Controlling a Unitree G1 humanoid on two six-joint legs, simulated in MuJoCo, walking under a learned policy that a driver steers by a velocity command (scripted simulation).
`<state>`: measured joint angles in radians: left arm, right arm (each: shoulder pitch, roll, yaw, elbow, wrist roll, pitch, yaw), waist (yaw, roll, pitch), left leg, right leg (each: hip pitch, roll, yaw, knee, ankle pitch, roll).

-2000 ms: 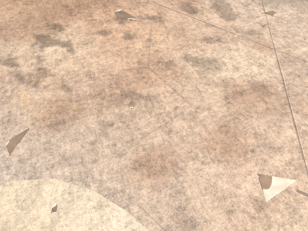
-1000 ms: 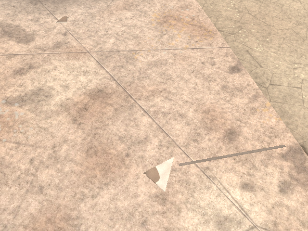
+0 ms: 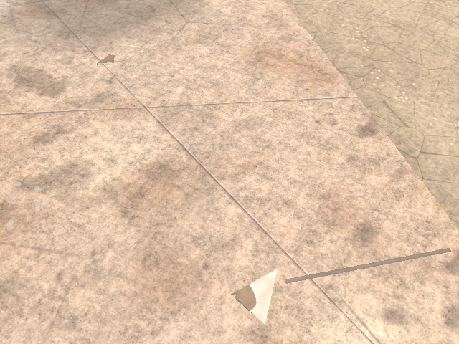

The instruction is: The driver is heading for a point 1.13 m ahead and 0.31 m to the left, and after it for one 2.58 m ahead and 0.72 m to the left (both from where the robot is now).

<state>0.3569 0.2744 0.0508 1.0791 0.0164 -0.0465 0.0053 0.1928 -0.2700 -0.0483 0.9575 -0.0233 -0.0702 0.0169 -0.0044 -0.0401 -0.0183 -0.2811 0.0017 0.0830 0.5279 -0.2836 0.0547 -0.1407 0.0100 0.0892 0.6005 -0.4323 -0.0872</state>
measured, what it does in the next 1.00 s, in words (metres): walks ahead, turning left: right foot, then left foot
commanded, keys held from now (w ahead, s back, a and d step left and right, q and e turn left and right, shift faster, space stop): w+shift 0.56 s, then w+q+shift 0.44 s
